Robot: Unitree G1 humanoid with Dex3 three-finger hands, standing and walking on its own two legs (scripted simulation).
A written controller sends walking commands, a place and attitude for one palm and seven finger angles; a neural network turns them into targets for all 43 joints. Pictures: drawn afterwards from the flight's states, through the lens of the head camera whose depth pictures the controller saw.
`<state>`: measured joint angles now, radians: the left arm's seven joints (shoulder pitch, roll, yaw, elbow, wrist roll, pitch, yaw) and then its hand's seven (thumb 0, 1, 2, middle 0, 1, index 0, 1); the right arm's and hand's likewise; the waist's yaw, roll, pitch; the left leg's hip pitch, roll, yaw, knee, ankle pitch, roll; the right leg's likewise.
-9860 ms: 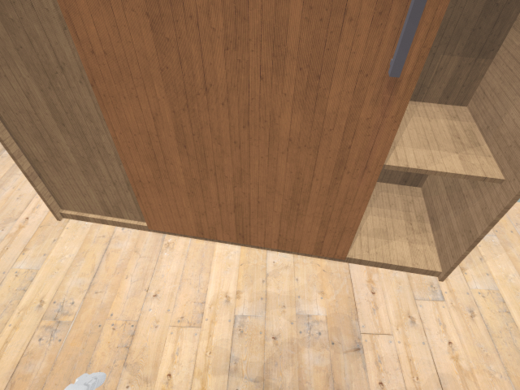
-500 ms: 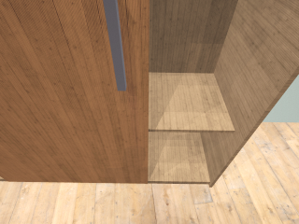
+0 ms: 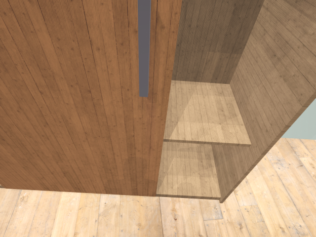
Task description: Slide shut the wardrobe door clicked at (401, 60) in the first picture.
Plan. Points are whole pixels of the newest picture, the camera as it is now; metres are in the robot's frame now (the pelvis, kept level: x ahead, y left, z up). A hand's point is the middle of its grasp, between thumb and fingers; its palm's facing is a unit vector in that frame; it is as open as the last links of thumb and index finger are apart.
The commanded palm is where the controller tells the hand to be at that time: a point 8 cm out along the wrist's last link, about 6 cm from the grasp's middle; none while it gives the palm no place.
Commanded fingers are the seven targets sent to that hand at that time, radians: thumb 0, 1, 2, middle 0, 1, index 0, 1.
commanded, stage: look again from close up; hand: left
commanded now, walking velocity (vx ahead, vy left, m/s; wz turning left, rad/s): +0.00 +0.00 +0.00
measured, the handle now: (144, 48) +0.46 +0.08 +0.26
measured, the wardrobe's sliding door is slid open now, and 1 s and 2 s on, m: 0.41 0.41 0.41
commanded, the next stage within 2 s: raise the hand with hooked fingers in 0.60 s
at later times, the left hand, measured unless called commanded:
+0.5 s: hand out of the picture -0.03 +0.19 -0.18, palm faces +0.01 -0.99 -0.17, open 7.4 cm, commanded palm none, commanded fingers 0.00 0.90 0.90 -0.20 -0.30 -0.20 -0.30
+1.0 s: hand (90, 183) +0.21 +0.16 +0.08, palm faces +0.01 -1.00 -0.03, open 7.9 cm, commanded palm +0.12 +0.25 +0.00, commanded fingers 0.00 0.53 0.74 -0.23 -0.54 -0.23 -0.54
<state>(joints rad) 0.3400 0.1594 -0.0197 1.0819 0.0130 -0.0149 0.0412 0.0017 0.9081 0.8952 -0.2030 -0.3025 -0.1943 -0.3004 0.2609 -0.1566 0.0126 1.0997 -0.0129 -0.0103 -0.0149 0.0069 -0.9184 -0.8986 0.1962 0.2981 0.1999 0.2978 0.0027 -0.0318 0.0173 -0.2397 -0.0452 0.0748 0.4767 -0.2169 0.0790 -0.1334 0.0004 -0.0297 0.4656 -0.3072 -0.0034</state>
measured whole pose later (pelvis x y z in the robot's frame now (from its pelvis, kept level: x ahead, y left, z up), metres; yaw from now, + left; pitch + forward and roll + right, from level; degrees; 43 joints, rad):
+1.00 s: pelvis -0.02 +0.00 -0.03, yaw +1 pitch +1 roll +1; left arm 0.33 0.20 0.10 0.01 -0.25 -0.34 -0.14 0.01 0.77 0.83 -0.21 -0.41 -0.20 -0.40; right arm 0.24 -0.26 0.00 0.69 0.03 -0.26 -0.02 0.01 -0.91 -0.90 0.20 0.30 0.20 0.30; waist -0.06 0.03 -0.13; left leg -0.44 -0.07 0.08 0.72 -0.31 0.06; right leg -0.44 0.02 -0.03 0.77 -0.34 -0.04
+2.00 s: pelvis +0.03 +0.00 +0.00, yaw +3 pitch -2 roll -1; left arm 0.02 0.49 0.50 -0.17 -0.41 0.14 -0.38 -0.01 -0.41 0.34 -0.30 -1.14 -0.30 -1.14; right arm 0.17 -0.25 0.08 0.65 0.08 -0.30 -0.11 0.01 -0.90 -0.90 0.20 0.30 0.20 0.30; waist 0.06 0.06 -0.06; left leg -0.21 -0.06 0.00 0.53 -0.28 0.07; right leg -0.16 0.05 -0.08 0.48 -0.29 -0.05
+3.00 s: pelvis +0.02 -0.02 +0.00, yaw +4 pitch -4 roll +0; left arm -0.15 0.56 0.50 -0.19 -0.41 0.38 -0.48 -0.02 -0.50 0.30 -0.31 -1.20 -0.30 -1.20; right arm 0.16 -0.28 0.11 0.66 0.10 -0.16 -0.08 0.02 -0.90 -0.90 0.20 0.30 0.20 0.30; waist 0.05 0.08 -0.06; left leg -0.18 -0.05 -0.02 0.50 -0.25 0.05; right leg -0.13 0.06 -0.09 0.45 -0.26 -0.07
